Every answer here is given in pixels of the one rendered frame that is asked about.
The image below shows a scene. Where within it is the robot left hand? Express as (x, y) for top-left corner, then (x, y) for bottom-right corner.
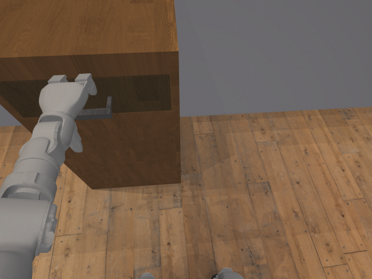
(39, 73), (97, 152)

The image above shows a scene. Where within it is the right robot shin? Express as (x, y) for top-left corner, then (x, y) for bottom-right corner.
(218, 267), (233, 275)

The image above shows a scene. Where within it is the left robot upper arm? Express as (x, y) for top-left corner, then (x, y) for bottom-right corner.
(0, 198), (58, 279)

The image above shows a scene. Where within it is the cabinet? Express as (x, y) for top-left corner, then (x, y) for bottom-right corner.
(0, 0), (181, 189)

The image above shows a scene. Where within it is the robot shin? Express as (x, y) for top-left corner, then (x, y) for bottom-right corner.
(218, 267), (233, 275)
(141, 273), (154, 278)

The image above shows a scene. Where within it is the left robot shin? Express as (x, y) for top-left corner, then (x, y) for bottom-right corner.
(141, 273), (154, 278)

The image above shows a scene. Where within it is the handle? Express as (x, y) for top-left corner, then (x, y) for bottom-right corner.
(74, 96), (113, 120)

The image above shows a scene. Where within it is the drawer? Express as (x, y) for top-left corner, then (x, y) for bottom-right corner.
(0, 74), (171, 118)

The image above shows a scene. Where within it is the left robot forearm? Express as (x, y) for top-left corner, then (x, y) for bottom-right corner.
(0, 112), (75, 203)

